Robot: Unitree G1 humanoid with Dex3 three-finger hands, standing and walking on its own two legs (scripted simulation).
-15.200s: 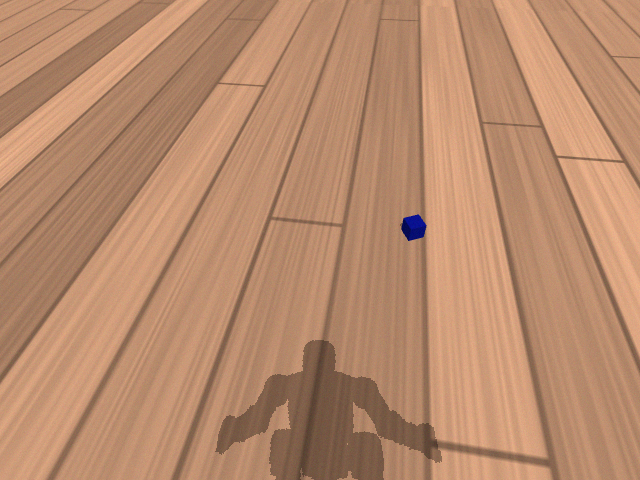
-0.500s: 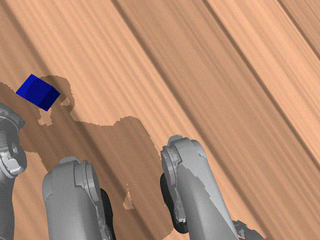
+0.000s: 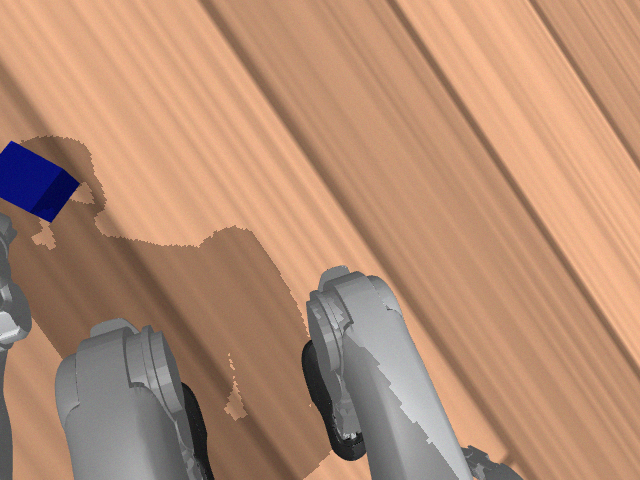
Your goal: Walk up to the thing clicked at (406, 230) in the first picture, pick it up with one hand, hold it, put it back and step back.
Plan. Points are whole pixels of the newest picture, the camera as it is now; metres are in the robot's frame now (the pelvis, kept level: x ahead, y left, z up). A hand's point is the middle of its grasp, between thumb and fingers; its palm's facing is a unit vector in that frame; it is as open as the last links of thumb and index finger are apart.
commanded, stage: rise first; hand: left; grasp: from above
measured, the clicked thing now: (32, 183) +0.52 +0.31 -0.28
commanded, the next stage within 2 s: none
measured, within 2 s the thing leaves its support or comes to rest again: neither
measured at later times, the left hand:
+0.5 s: hand out of the picture +0.48 +0.34 -0.18, palm faces -0.22 -0.34 -0.91, open 13.9 cm
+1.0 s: hand out of the picture +0.49 +0.34 -0.17, palm faces -0.22 -0.33 -0.92, open 13.9 cm
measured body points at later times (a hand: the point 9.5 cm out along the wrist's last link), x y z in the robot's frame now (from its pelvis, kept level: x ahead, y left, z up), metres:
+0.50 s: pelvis +0.00 +0.00 +0.00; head +0.27 +0.08 +0.35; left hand +0.49 +0.35 -0.12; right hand +0.01 -0.25 -0.08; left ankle +0.07 +0.13 -0.29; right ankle +0.10 -0.11 -0.29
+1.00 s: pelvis +0.00 +0.00 +0.01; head +0.28 +0.07 +0.35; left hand +0.50 +0.35 -0.12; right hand +0.01 -0.25 -0.07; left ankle +0.07 +0.13 -0.29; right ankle +0.10 -0.11 -0.29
